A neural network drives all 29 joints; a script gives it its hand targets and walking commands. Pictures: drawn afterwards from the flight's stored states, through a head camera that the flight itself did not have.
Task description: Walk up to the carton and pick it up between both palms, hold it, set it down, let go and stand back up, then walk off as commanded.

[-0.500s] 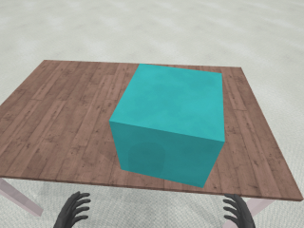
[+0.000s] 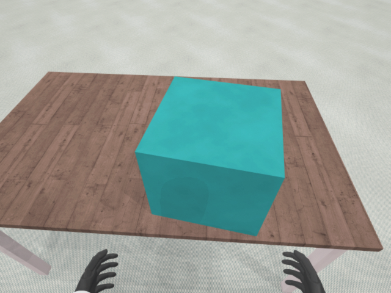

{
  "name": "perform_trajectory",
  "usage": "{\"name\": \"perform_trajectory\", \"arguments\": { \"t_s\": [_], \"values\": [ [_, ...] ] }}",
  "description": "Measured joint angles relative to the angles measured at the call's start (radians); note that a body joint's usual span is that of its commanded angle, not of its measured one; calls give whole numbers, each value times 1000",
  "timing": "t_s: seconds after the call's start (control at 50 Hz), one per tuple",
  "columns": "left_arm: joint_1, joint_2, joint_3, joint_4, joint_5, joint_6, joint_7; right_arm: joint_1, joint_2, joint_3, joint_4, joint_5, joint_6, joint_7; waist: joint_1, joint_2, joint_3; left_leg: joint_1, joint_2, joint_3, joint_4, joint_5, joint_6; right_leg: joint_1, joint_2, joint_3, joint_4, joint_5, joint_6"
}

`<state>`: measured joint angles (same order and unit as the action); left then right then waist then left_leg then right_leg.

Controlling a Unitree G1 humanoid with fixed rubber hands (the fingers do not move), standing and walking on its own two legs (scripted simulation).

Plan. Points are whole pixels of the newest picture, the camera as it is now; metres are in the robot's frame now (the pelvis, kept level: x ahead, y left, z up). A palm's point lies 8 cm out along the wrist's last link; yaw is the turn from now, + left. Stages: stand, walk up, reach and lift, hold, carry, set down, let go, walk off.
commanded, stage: set down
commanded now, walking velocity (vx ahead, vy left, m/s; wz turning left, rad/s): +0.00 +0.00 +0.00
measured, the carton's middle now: (214, 153) +0.46 -0.03 +0.00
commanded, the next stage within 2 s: let go in 0.36 s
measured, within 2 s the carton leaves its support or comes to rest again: neither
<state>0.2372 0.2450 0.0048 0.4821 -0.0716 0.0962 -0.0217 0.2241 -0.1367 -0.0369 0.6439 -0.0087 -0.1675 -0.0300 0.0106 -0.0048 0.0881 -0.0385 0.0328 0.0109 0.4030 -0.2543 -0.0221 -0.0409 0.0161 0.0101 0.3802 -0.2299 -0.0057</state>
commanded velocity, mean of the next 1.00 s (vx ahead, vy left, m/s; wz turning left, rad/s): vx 0.00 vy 0.00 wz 0.00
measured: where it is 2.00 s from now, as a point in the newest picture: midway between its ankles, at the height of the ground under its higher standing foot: outside the picture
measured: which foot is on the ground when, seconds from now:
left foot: down 0.00-1.00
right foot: down 0.00-1.00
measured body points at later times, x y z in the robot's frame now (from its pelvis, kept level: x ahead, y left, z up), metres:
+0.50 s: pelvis +0.01 +0.00 +0.00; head +0.00 +0.01 +0.45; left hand +0.17 +0.23 -0.09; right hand +0.17 -0.23 -0.09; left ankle -0.01 +0.13 -0.74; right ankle -0.01 -0.12 -0.74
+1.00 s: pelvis +0.00 -0.01 +0.00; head -0.01 +0.00 +0.45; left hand +0.14 +0.27 -0.10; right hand +0.14 -0.28 -0.11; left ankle -0.01 +0.13 -0.74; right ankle -0.01 -0.12 -0.74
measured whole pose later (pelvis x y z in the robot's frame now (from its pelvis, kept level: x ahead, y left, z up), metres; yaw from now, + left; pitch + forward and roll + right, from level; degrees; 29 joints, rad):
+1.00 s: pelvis +0.00 -0.01 +0.00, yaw +1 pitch -4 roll +0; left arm 0.20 0.32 0.03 0.70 0.03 0.01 0.00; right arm 0.18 -0.29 -0.05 0.84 -0.03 -0.05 0.01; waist 0.01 -0.01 0.03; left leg -0.13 0.04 -0.01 0.47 -0.28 -0.03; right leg -0.13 0.02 -0.01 0.46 -0.27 -0.02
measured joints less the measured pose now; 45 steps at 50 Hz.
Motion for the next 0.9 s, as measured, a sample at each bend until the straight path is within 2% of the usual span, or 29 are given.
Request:
{"name": "perform_trajectory", "arguments": {
  "t_s": [0.34,0.82,0.9],
  "values": [
    [-14,-38,-5,17,44,29,32,-32,-33,-9,90,-16,-34,46,-3,5,-4,-6,1,8,4,-9,4,-5,0,7,-4,-2,4],
    [-31,-40,-9,39,65,38,35,-53,-45,-11,131,-23,-45,52,-7,-3,0,-4,9,-8,12,-12,-8,-1,8,-9,11,-13,-8],
    [-43,-5,-7,104,95,-27,33,-50,-78,-3,142,-31,40,41,-3,-8,-31,-56,6,-14,43,-18,-7,-56,5,-16,53,-27,-10]
  ]
}}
